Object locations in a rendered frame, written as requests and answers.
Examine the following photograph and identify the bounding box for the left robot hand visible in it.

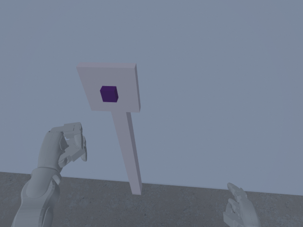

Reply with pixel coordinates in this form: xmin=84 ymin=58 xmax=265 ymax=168
xmin=37 ymin=122 xmax=87 ymax=173

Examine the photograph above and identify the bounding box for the button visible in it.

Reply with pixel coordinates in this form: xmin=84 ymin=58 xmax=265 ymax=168
xmin=100 ymin=86 xmax=118 ymax=102

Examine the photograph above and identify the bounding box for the right robot hand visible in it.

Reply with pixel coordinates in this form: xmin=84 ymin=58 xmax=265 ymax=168
xmin=223 ymin=183 xmax=261 ymax=227

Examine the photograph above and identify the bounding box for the left robot forearm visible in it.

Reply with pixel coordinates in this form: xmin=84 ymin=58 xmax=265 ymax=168
xmin=11 ymin=167 xmax=62 ymax=227

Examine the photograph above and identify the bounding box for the panel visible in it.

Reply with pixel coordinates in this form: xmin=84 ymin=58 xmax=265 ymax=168
xmin=76 ymin=62 xmax=142 ymax=195

